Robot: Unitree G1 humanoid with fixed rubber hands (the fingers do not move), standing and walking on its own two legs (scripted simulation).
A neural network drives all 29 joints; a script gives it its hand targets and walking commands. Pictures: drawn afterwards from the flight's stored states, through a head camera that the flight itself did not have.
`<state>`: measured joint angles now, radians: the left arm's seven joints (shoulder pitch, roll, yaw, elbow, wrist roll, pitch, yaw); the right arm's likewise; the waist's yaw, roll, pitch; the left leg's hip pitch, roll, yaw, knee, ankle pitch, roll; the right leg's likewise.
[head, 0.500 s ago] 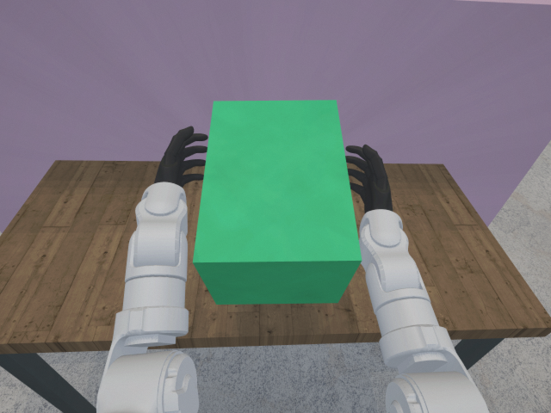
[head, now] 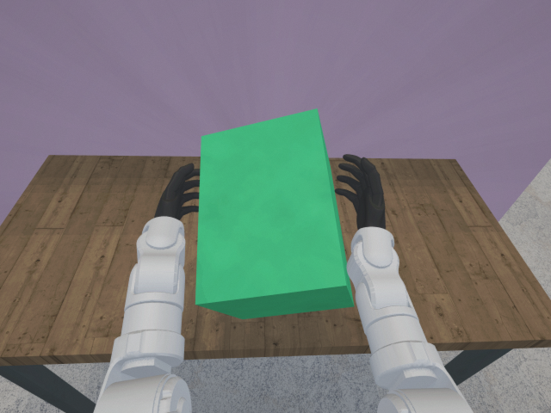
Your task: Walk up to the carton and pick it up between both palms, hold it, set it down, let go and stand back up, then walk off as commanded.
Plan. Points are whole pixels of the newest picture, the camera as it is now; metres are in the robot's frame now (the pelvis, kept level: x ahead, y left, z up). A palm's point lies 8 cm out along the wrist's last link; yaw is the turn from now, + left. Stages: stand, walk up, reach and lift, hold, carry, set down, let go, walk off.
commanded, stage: set down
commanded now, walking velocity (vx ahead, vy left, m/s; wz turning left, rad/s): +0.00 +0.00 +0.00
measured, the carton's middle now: (277, 221) +0.39 +0.00 +0.07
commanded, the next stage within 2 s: none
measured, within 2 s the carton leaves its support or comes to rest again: neither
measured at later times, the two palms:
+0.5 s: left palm (194, 220) +0.38 +0.13 +0.08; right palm (381, 238) +0.34 -0.15 +0.10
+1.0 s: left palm (201, 220) +0.40 +0.12 +0.06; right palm (381, 241) +0.34 -0.16 +0.08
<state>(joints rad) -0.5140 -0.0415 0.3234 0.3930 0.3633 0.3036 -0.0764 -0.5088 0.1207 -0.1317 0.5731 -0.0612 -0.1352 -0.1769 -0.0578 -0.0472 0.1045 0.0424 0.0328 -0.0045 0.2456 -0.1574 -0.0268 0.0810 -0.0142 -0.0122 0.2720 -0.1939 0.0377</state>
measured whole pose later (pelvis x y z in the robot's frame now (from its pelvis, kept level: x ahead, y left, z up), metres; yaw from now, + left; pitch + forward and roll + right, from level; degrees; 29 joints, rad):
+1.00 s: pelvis +0.00 +0.01 +0.00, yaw -2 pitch -6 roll +0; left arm -0.66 -0.04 0.41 0.77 0.36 0.09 -0.10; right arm -0.51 0.13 -0.28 0.71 -0.23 -0.19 -0.20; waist -0.06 -0.07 0.15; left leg 0.04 0.02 0.03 0.24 -0.16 -0.02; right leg 0.08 -0.03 -0.01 0.23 -0.20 0.03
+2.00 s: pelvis +0.01 +0.02 +0.00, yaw -3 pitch +2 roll +0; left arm -0.74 -0.04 0.43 0.91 0.37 -0.05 -0.10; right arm -0.51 0.16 -0.44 0.87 -0.31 -0.35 -0.21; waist -0.06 -0.07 0.09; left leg -0.14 0.02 0.06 0.26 -0.16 -0.01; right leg -0.09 -0.03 -0.01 0.23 -0.17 0.03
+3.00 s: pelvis +0.00 +0.02 +0.00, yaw -3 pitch +6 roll +0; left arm -0.78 -0.04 0.47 1.00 0.39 -0.19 -0.11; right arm -0.51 0.17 -0.50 0.87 -0.35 -0.44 -0.19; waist -0.05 -0.06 0.08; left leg -0.23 0.03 0.05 0.29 -0.16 -0.01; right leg -0.17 -0.03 -0.02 0.23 -0.16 0.03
